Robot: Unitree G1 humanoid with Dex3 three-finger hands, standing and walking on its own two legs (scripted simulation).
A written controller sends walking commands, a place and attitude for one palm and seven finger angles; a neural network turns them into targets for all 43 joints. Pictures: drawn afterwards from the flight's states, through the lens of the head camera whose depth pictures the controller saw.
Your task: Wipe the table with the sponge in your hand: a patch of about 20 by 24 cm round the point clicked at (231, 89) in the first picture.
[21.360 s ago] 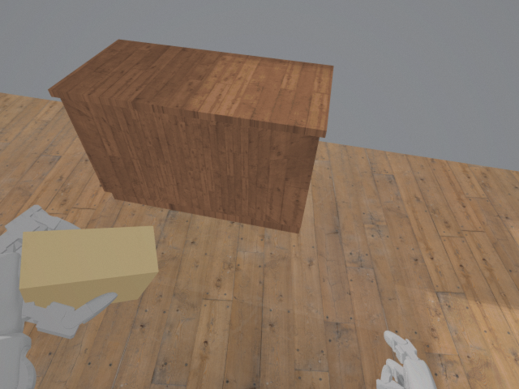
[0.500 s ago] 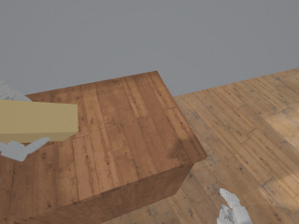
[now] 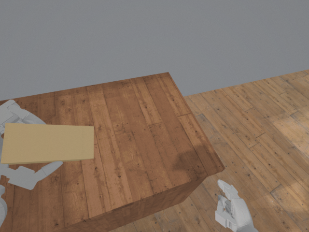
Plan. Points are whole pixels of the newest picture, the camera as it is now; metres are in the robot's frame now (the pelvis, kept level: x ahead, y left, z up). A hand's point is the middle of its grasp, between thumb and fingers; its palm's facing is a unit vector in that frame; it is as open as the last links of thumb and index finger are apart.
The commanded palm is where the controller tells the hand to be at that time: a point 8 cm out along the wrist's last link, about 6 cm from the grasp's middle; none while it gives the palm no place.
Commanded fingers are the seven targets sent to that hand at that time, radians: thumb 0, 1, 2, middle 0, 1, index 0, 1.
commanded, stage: come to a stop and stand still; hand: left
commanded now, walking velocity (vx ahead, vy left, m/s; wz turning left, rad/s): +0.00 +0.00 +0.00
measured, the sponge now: (62, 146) +0.24 +0.21 +0.14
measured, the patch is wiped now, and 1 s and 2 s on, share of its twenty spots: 0.00 0.00 0.00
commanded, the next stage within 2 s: look again from close up in 0.14 s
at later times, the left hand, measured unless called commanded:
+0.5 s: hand (32, 161) +0.20 +0.24 +0.16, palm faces +0.35 -0.85 -0.38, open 9.8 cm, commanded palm +0.14 +0.27 +0.18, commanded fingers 0.00 0.10 1.30 -1.20 -1.60 -1.20 -1.60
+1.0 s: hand (58, 162) +0.20 +0.20 +0.16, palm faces +0.34 -0.87 -0.36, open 9.8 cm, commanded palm +0.14 +0.23 +0.18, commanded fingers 0.00 0.10 1.30 -1.20 -1.60 -1.20 -1.60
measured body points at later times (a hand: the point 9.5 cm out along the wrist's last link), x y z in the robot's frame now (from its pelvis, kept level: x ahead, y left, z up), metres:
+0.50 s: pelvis -0.02 -0.01 +0.00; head +0.01 +0.02 +0.45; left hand +0.17 +0.29 +0.18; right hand +0.16 -0.24 -0.07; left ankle -0.01 +0.03 -0.74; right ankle +0.00 -0.12 -0.74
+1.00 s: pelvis -0.03 -0.05 +0.00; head +0.00 -0.02 +0.45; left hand +0.18 +0.24 +0.18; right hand +0.15 -0.26 -0.07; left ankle -0.01 +0.03 -0.74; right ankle +0.00 -0.12 -0.74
